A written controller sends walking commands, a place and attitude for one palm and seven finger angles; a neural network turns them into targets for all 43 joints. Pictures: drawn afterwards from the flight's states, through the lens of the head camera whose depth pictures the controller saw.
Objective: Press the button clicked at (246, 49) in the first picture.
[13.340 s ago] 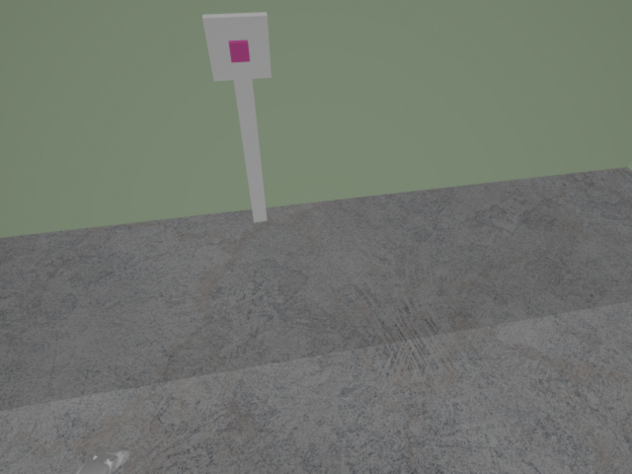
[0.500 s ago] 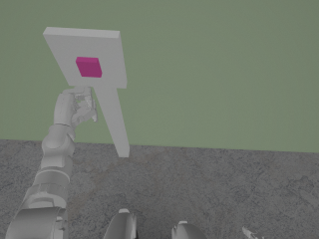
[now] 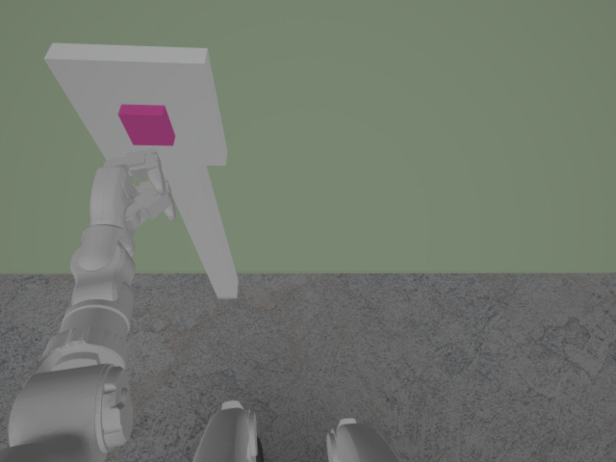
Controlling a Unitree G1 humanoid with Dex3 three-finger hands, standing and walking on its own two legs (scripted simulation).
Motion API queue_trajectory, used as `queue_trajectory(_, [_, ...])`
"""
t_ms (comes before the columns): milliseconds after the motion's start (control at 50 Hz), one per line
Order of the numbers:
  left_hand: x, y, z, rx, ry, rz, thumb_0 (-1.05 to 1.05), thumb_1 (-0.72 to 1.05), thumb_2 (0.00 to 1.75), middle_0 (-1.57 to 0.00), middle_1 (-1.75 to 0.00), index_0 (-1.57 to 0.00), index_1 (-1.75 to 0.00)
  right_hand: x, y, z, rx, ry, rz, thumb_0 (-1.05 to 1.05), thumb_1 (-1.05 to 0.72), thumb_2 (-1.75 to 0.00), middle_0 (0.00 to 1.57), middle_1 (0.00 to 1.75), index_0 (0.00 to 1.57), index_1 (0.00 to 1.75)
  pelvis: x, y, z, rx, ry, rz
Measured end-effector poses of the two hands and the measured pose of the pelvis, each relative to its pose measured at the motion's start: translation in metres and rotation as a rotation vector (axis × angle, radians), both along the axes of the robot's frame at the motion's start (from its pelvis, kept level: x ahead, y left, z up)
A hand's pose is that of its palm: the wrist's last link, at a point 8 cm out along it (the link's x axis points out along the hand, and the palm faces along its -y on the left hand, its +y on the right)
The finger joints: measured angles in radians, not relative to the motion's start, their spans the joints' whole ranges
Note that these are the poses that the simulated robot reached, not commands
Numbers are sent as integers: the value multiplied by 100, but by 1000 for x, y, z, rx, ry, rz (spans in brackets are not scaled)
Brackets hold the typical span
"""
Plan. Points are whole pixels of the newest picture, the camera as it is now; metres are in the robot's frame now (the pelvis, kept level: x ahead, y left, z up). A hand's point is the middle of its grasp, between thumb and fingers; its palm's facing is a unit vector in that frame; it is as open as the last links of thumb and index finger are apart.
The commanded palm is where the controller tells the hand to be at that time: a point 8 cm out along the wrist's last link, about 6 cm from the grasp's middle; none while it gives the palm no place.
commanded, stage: aim a knuckle at the button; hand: left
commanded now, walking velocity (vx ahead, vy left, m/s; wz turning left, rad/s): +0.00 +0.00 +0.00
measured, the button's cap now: (148, 123) +0.54 +0.20 +0.09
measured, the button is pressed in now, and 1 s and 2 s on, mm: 0 1 10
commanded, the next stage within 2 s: press the button with the knuckle in 0.40 s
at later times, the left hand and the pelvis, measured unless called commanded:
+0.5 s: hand (169, 192) +0.45 +0.17 +0.06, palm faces +0.00 -1.00 -0.04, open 3.1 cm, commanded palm +0.43 +0.21 +0.06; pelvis -0.01 +0.01 +0.00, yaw +0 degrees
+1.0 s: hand (185, 168) +0.49 +0.15 +0.06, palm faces -0.02 -1.00 -0.04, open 3.0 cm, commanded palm +0.47 +0.21 +0.06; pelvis +0.00 +0.00 -0.01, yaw +0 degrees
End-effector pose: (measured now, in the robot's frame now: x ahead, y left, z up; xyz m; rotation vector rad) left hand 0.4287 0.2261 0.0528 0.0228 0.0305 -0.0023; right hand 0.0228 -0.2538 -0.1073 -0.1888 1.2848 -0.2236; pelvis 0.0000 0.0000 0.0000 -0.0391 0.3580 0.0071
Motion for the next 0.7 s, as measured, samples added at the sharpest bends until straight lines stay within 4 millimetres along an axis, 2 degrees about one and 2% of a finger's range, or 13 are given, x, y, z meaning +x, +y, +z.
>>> queue_trajectory(140, [-3,-2,11,2,-71,-20,1,90,90,-130,-150,-130,-150,20,0,3,-22,-43,33,0,-91,-90,20,30,20,30,-2,3,0,-12,-10,15])
queue_trajectory(320, [1,-14,5,-14,-40,-29,1,90,90,-130,-150,-130,-150,34,2,4,-29,-94,51,0,-91,-90,20,30,20,30,-5,8,-2,-14,-4,13])
queue_trajectory(540, [2,-4,5,18,-44,-2,1,90,90,-130,-150,-130,-150,17,7,-3,-7,-42,38,0,-91,-90,20,30,20,30,-8,7,-5,-13,-4,13])
queue_trajectory(700, [17,-18,8,9,-47,-28,1,90,90,-130,-150,-130,-150,1,3,-6,-21,5,24,0,-91,-90,20,30,20,30,-9,5,-7,-17,10,18])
